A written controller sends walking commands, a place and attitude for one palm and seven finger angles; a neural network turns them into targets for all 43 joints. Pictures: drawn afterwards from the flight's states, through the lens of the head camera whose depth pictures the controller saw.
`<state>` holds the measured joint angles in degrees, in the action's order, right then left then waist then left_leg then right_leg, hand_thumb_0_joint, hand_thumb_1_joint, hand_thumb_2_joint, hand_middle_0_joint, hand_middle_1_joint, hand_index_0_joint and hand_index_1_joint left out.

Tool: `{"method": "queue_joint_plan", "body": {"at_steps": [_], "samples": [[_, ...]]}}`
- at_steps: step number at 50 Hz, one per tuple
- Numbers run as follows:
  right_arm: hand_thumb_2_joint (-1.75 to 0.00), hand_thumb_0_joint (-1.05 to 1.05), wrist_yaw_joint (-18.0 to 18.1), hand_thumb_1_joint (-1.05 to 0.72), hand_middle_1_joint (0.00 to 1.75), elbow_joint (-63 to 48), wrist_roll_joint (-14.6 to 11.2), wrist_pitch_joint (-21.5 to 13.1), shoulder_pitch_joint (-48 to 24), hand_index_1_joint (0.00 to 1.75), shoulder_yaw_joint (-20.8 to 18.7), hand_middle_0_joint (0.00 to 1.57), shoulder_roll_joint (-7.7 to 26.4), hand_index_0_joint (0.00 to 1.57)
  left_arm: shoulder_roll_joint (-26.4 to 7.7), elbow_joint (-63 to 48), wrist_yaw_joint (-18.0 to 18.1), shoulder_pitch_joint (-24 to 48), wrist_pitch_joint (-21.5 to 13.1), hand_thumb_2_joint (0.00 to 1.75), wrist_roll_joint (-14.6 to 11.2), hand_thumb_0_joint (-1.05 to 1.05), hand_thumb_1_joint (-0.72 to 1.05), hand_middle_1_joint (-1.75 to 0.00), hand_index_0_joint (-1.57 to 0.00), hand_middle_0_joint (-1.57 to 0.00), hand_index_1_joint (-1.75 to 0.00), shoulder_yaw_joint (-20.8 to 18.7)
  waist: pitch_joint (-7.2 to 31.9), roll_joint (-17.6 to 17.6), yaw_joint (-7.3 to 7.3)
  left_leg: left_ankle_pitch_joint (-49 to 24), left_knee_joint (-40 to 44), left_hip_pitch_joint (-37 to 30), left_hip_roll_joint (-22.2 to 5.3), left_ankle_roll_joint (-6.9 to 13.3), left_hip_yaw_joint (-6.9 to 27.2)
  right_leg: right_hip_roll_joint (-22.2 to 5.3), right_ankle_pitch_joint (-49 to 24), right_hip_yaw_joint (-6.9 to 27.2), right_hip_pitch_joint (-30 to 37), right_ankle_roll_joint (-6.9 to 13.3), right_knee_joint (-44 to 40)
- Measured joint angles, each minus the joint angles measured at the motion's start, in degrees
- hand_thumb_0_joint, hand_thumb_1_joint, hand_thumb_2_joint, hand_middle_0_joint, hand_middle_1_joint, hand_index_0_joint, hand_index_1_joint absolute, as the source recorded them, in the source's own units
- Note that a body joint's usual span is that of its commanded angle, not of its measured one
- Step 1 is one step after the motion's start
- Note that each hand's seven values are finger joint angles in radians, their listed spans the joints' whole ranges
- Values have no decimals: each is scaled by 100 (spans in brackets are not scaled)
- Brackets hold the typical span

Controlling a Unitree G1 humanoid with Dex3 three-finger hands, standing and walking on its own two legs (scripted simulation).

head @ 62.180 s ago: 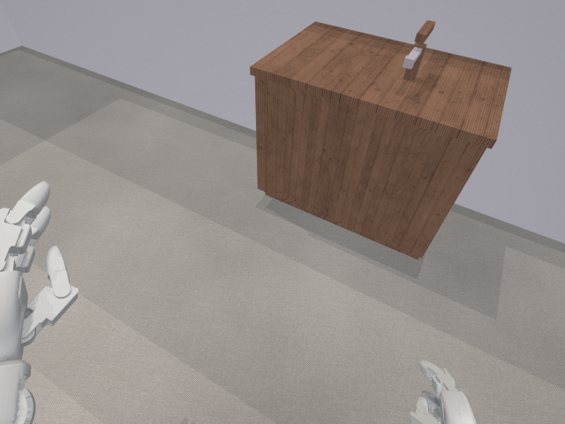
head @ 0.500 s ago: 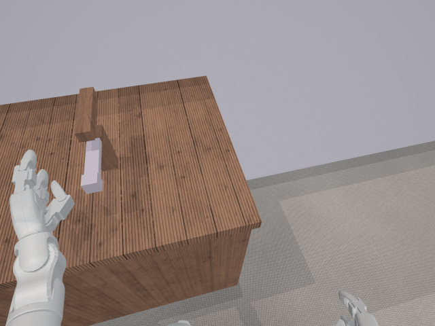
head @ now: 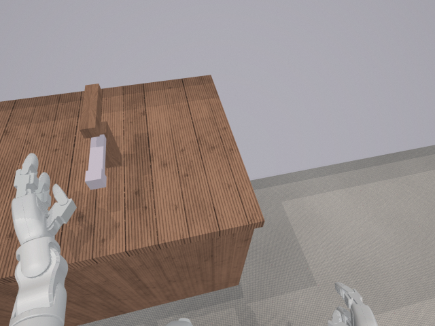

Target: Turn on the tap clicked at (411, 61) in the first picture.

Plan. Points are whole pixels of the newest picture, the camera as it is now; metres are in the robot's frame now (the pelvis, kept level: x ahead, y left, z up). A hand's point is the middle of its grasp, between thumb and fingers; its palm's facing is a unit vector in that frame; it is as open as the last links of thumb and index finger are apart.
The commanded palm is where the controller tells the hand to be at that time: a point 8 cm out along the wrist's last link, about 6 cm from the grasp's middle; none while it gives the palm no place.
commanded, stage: push the lever round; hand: left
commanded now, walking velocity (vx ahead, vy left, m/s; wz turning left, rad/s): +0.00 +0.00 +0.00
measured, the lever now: (96, 179) +0.35 +0.25 +0.07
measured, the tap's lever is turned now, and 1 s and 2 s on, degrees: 0 12 41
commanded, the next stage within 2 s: none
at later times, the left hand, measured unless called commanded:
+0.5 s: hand (94, 194) +0.32 +0.25 +0.06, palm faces +0.49 -0.86 -0.11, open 7.8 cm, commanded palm +0.28 +0.29 +0.06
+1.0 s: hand (109, 192) +0.33 +0.22 +0.06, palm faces +0.55 -0.83 -0.09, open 7.7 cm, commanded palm +0.29 +0.26 +0.06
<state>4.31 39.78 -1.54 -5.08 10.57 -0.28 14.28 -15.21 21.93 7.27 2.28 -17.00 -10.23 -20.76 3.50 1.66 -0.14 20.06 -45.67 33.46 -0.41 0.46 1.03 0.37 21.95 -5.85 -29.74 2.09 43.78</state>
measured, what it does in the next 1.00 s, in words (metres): stands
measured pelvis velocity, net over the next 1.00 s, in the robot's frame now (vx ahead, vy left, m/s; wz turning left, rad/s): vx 0.00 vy -0.01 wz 0.01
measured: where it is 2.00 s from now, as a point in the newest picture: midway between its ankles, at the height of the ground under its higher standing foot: outside the picture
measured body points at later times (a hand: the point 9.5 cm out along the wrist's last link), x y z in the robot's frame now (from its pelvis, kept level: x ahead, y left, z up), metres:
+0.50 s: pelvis +0.01 +0.00 +0.00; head +0.05 -0.01 +0.45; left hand +0.29 +0.29 +0.07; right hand +0.14 -0.26 -0.11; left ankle +0.03 +0.11 -0.71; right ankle +0.00 -0.10 -0.71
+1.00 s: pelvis +0.00 -0.01 +0.00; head +0.04 -0.02 +0.45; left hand +0.30 +0.27 +0.06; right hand +0.16 -0.26 -0.11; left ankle +0.03 +0.11 -0.71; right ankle +0.00 -0.10 -0.71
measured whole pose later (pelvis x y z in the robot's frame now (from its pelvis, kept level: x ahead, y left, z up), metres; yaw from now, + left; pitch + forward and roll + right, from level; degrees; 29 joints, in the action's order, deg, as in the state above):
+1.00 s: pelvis +0.00 -0.01 +0.00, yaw +0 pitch +8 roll -1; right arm 3.2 39.5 -0.6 -2.4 10.0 -0.4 13.9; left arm -8.9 21.0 20.4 5.3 -16.0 -5.1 -12.2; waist 3.8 2.0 0.0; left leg 20.4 -45.5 32.8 -0.5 -0.2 1.5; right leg 0.5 22.7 -6.2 -29.2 2.7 44.2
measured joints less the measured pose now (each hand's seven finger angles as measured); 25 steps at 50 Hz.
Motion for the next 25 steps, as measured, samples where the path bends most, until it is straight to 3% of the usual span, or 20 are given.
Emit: {"method": "queue_joint_plan", "body": {"at_steps": [15,25], "samples": [[-90,1,-63,-91,30,-73,21,59,124,30,16,20,-5,20,143,-14,272,168,123,90,151,1,90,-15,-15,-15,-15,288,32,28,71,0,49,-30,-14,-8,-34,15,-8,39,6,5,-33],[-90,1,-105,-91,30,-23,48,147,162,30,-31,20,-6,20,250,-121,506,73,20,90,249,2,91,-15,-15,-15,-15,402,27,28,74,45,31,-59,-30,-26,-44,30,40,51,21,23,1]]}}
